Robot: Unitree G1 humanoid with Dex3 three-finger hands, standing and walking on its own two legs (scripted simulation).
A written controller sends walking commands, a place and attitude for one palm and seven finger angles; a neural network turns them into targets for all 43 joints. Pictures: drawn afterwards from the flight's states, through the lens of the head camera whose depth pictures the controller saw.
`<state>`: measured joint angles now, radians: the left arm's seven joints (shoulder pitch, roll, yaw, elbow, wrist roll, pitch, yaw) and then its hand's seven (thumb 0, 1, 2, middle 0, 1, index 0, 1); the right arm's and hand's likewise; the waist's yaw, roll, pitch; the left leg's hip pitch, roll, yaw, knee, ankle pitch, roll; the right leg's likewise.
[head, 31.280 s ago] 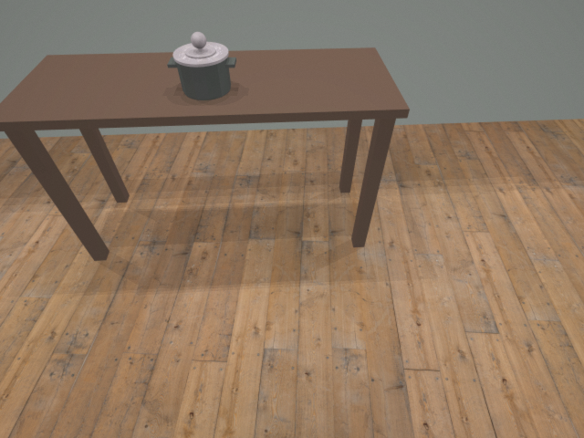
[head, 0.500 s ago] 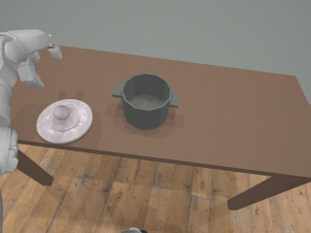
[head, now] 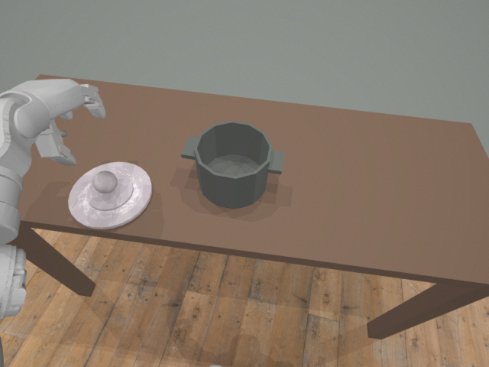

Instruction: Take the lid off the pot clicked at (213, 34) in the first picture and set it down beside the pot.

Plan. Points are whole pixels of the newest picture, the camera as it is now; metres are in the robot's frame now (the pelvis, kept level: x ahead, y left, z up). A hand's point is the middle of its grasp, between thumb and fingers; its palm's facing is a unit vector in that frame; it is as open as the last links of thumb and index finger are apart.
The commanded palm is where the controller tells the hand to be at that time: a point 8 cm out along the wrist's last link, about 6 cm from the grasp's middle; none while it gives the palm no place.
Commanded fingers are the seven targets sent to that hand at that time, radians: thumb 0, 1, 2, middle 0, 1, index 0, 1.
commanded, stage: draw the hand back to the body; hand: left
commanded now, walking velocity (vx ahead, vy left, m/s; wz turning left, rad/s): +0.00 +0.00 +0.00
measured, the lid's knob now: (105, 182) +0.45 +0.28 -0.01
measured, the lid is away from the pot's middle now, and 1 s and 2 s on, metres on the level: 0.26 0.26 0.26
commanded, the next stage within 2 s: step back with the hand held close in 1.86 s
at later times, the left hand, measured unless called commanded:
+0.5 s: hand (93, 119) +0.41 +0.21 +0.19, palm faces +0.37 -0.90 -0.24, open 10.4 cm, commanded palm +0.35 +0.26 +0.20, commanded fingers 0.00 0.33 0.79 -0.31 -0.60 -0.31 -0.60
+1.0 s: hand (118, 171) +0.33 +0.17 +0.18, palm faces +0.44 -0.85 -0.28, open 8.1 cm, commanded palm +0.28 +0.21 +0.20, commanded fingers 0.00 0.90 0.90 -0.20 -0.30 -0.20 -0.30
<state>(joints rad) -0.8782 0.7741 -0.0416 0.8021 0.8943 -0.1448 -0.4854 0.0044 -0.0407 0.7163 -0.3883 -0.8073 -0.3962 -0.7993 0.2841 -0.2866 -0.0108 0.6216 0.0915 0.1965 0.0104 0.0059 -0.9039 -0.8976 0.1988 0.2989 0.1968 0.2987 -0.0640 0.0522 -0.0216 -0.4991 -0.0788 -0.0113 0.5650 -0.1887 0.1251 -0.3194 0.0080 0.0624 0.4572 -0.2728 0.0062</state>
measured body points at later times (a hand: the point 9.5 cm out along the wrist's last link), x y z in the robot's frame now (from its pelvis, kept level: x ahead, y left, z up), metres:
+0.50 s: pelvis +0.02 -0.05 +0.01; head +0.03 -0.05 +0.46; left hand +0.38 +0.26 +0.21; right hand +0.15 -0.29 -0.09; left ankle +0.05 +0.03 -0.73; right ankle -0.02 -0.18 -0.73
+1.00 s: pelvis +0.04 -0.11 +0.01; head +0.03 -0.13 +0.46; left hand +0.30 +0.21 +0.20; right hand +0.21 -0.35 -0.09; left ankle +0.05 +0.03 -0.73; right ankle -0.02 -0.18 -0.73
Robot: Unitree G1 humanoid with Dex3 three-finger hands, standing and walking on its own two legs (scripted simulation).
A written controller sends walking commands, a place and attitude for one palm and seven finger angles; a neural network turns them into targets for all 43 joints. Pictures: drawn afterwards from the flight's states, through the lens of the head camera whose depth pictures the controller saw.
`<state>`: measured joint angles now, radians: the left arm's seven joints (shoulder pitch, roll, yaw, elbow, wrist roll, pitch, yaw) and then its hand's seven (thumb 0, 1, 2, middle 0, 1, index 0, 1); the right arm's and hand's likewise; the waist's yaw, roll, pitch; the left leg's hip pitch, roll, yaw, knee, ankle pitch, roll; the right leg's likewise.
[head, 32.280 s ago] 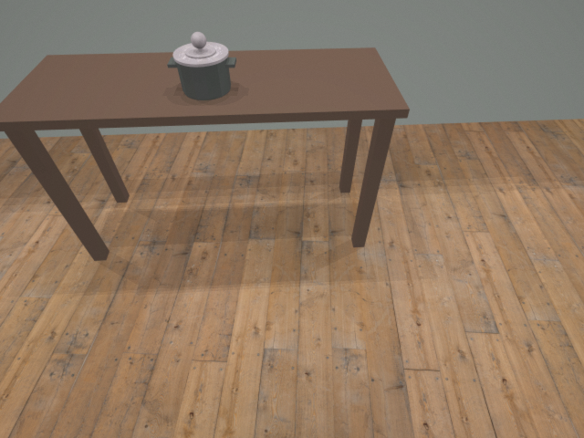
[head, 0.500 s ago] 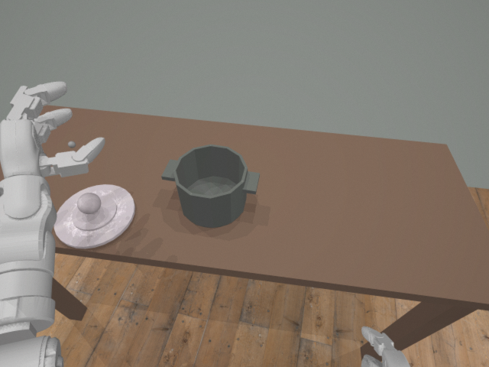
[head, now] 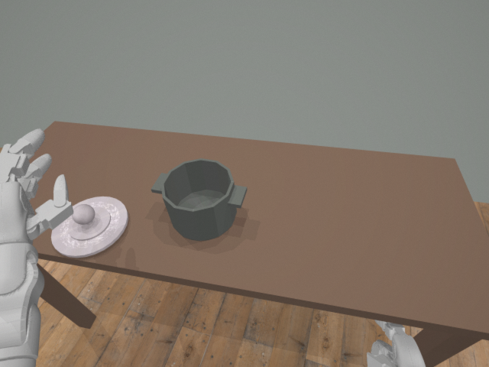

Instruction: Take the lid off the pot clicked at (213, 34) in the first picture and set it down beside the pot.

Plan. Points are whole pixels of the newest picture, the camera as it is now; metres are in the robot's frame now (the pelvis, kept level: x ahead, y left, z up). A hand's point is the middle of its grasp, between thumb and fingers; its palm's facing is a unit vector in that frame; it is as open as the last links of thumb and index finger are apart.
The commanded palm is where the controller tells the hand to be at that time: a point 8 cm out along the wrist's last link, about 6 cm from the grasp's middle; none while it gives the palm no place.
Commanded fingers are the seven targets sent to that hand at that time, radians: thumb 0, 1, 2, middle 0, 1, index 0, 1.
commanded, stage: draw the hand back to the body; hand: left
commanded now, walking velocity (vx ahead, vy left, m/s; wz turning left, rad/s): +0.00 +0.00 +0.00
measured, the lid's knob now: (83, 214) +0.40 +0.40 -0.02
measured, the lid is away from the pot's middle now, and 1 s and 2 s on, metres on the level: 0.26 0.26 0.26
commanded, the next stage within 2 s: step back with the hand held close in 0.86 s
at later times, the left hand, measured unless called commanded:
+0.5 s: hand (31, 264) +0.19 +0.28 +0.16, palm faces +0.40 -0.86 -0.32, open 7.4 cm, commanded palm +0.14 +0.32 +0.18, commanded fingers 0.00 0.90 0.90 -0.20 -0.30 -0.20 -0.30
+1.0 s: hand out of the picture +0.15 +0.29 +0.16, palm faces +0.38 -0.85 -0.36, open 7.4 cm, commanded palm +0.10 +0.34 +0.17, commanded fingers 0.00 0.90 0.90 -0.20 -0.30 -0.20 -0.30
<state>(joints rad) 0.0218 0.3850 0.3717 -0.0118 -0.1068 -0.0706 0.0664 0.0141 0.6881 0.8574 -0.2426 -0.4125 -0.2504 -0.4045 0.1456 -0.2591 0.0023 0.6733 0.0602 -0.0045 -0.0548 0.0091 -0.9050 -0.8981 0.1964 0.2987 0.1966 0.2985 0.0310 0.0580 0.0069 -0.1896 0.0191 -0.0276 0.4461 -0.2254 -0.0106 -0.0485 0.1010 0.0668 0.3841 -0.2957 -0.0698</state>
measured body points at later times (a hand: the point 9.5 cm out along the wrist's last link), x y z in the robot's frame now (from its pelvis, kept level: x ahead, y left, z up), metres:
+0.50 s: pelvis -0.02 +0.03 +0.00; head -0.03 +0.01 +0.45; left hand +0.17 +0.32 +0.18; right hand +0.18 -0.20 -0.09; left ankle +0.01 +0.14 -0.74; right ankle -0.06 -0.08 -0.74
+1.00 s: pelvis -0.02 +0.05 +0.00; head -0.04 +0.05 +0.45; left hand +0.12 +0.34 +0.18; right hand +0.18 -0.16 -0.08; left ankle +0.01 +0.14 -0.74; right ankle -0.06 -0.08 -0.74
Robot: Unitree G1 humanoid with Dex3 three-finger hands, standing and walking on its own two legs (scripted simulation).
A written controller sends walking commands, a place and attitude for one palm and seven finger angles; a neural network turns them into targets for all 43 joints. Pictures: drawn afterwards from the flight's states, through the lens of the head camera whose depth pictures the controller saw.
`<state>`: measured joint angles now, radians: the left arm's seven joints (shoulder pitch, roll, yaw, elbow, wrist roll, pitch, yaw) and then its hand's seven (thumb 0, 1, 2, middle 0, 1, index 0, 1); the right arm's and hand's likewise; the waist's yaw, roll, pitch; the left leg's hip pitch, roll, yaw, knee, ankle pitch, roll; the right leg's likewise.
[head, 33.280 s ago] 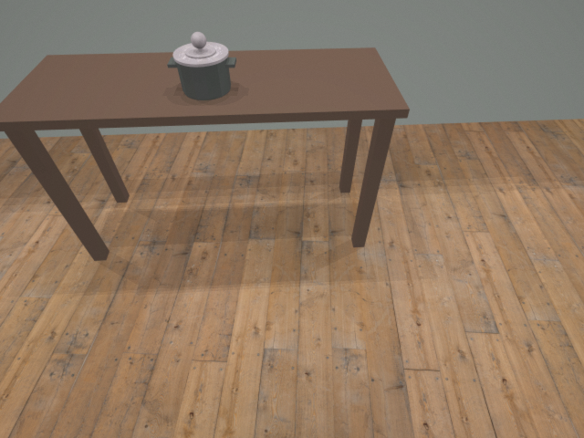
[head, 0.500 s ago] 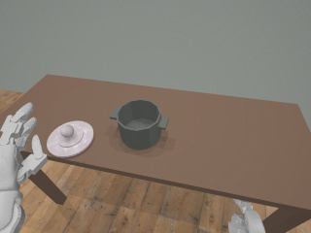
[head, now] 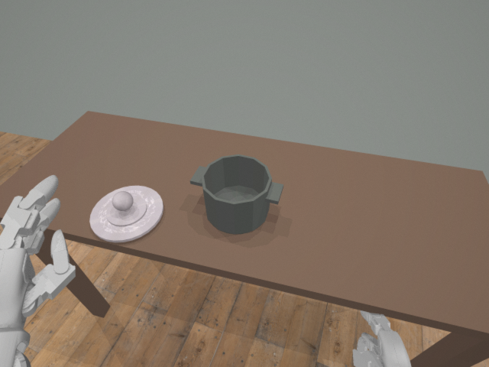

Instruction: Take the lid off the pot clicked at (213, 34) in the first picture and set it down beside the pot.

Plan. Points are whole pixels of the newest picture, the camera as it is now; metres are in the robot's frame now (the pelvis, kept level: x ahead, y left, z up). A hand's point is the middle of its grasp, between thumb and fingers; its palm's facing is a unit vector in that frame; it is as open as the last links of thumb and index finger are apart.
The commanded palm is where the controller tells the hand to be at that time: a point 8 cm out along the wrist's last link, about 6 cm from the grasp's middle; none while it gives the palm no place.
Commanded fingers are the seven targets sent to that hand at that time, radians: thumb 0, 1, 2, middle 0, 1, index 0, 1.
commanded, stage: step back with the hand held close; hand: left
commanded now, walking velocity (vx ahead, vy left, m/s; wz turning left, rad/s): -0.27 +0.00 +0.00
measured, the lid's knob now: (122, 200) +0.43 +0.34 -0.02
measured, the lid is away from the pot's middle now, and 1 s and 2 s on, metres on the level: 0.26 0.26 0.26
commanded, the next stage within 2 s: stop stepping back and stand still in 1.30 s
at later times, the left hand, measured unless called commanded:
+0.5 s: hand (50, 289) +0.15 +0.25 +0.15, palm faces +0.24 -0.81 -0.53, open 7.4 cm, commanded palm +0.10 +0.30 +0.17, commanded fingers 0.00 0.90 0.90 -0.20 -0.30 -0.20 -0.30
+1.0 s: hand (2, 335) +0.10 +0.26 +0.16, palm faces +0.26 -0.84 -0.47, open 7.4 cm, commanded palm +0.04 +0.31 +0.17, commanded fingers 0.00 0.90 0.90 -0.20 -0.30 -0.20 -0.30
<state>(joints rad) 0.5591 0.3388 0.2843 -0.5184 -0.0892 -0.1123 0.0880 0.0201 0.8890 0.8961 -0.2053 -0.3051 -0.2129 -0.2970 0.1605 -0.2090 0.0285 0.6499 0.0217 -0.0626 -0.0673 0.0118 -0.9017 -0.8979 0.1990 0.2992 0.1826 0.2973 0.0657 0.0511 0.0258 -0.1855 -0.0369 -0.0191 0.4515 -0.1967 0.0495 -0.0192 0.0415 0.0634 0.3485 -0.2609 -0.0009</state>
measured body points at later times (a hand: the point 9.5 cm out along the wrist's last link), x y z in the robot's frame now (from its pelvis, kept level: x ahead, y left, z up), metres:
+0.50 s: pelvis -0.04 +0.02 -0.01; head +0.01 +0.03 +0.43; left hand +0.13 +0.29 +0.18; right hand +0.14 -0.21 -0.10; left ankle +0.03 +0.08 -0.74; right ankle -0.04 -0.13 -0.74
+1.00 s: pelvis -0.11 +0.04 -0.02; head -0.05 +0.07 +0.43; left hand +0.08 +0.31 +0.19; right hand +0.07 -0.18 -0.09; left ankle +0.03 +0.09 -0.74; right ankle -0.17 -0.10 -0.74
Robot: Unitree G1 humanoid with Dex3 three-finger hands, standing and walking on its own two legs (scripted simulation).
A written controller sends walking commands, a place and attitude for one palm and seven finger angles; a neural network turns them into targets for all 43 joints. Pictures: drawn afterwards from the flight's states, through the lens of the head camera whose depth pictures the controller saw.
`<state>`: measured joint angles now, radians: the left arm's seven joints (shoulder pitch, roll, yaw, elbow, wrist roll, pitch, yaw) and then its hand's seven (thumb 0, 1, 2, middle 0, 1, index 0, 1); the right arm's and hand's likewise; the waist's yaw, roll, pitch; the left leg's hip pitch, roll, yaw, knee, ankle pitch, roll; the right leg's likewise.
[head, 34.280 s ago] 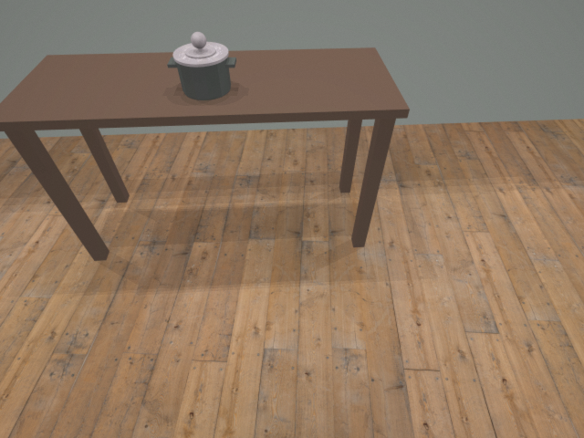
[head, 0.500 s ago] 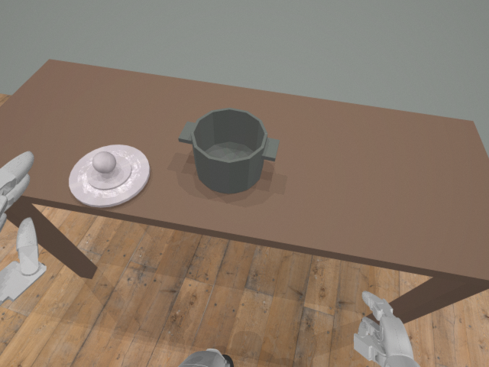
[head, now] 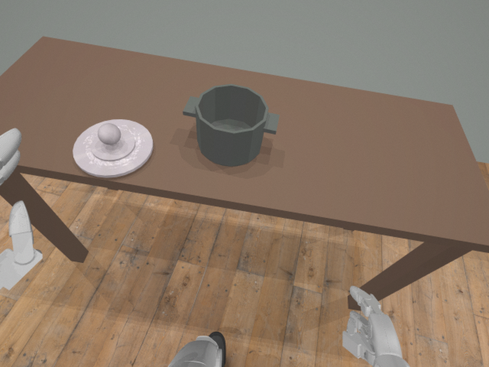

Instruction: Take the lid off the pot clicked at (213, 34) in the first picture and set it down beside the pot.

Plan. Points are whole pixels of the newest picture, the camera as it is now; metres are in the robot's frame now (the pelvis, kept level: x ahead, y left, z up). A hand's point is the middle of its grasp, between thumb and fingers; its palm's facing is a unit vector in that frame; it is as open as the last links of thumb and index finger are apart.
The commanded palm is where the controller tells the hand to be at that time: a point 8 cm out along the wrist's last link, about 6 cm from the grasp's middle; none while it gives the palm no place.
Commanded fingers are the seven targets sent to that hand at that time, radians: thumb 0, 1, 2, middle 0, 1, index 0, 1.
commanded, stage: step back with the hand held close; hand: left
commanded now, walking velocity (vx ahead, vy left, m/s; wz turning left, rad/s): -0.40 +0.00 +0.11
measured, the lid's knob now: (109, 134) +0.52 +0.34 +0.00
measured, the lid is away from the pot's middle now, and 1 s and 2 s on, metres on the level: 0.26 0.26 0.26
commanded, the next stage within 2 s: stop stepping back and stand still in 0.30 s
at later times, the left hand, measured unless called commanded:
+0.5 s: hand out of the picture +0.07 +0.27 +0.15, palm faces +0.18 -0.87 -0.46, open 7.4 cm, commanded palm +0.01 +0.31 +0.19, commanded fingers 0.00 0.90 0.90 -0.20 -0.30 -0.20 -0.30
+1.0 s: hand out of the picture -0.07 +0.30 +0.19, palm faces +0.28 -0.87 -0.40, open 7.4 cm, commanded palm -0.13 +0.36 +0.19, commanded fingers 0.00 0.90 0.90 -0.20 -0.30 -0.20 -0.30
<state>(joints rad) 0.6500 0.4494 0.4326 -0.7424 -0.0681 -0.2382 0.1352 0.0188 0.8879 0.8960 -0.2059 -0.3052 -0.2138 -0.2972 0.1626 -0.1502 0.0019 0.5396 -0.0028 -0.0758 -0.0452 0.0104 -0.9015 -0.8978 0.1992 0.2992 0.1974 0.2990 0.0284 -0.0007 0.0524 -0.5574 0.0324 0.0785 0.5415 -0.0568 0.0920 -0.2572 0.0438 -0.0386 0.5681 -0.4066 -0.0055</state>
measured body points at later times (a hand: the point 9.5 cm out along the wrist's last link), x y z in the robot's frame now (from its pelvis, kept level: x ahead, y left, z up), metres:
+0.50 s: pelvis -0.13 +0.04 +0.00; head -0.09 +0.09 +0.45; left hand +0.05 +0.31 +0.18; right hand +0.03 -0.20 -0.06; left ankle +0.04 +0.08 -0.72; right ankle -0.19 -0.10 -0.70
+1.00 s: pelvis -0.26 +0.08 +0.01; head -0.24 +0.13 +0.46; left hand -0.09 +0.35 +0.21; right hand -0.10 -0.11 -0.06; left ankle -0.27 +0.17 -0.72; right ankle -0.25 -0.02 -0.69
